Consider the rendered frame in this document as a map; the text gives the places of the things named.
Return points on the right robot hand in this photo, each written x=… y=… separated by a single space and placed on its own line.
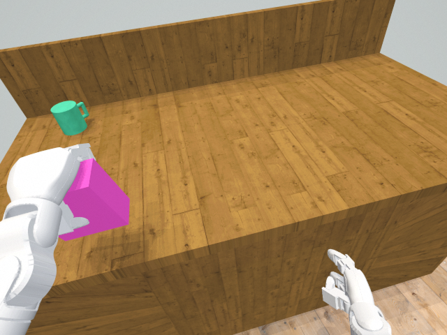
x=351 y=288

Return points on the left robot hand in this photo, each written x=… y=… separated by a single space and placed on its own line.
x=48 y=175

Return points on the table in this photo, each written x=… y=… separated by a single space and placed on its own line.
x=249 y=144

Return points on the robot left forearm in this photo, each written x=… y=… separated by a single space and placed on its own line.
x=29 y=234

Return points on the robot right forearm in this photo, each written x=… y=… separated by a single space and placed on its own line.
x=367 y=319

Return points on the sponge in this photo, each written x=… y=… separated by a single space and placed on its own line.
x=96 y=197

